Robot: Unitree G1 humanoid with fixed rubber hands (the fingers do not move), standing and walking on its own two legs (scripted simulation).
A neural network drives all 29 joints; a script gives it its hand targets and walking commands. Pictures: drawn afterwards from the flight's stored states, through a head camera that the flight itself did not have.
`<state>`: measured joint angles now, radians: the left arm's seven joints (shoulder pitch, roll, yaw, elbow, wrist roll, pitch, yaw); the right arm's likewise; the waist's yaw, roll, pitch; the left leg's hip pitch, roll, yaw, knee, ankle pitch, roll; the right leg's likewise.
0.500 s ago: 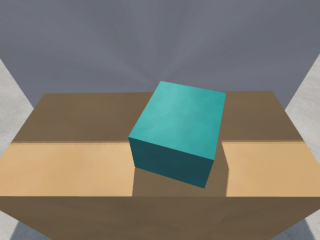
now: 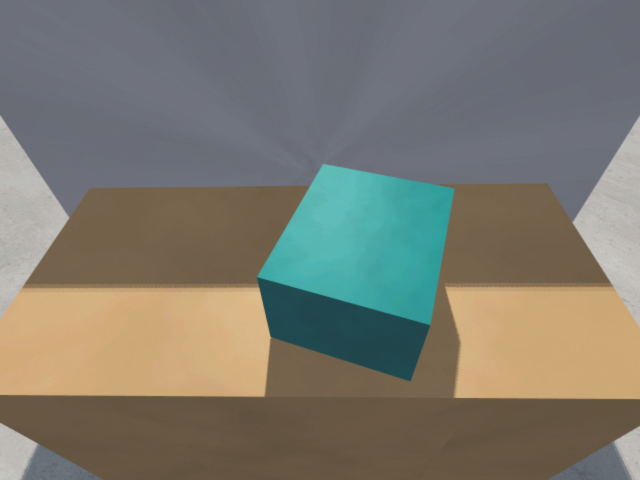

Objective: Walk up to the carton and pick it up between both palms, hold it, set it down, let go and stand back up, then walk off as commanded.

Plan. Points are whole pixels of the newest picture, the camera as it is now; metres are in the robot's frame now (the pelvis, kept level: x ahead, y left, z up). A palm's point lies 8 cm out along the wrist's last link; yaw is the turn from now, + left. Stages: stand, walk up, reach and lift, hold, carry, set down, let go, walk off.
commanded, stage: walk off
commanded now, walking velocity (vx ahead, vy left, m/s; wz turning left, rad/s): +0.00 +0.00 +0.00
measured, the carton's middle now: (362, 262) +0.48 -0.04 -0.04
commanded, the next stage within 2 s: none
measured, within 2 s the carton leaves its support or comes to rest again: neither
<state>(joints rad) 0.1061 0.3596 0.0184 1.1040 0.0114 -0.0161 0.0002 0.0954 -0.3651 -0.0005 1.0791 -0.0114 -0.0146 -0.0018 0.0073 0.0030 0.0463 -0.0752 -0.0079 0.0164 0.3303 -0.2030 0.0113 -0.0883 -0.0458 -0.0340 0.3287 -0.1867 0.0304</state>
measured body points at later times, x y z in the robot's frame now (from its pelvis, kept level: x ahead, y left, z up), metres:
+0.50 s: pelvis -0.11 +0.04 -0.06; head -0.03 +0.06 +0.38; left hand +0.05 +0.37 -0.17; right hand -0.04 -0.30 -0.15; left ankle -0.08 +0.14 -0.75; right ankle -0.05 -0.12 -0.71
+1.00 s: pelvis -0.27 -0.03 -0.05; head -0.21 -0.05 +0.40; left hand -0.13 +0.29 -0.13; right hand -0.19 -0.38 -0.15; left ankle -0.16 +0.13 -0.70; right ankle -0.27 -0.13 -0.75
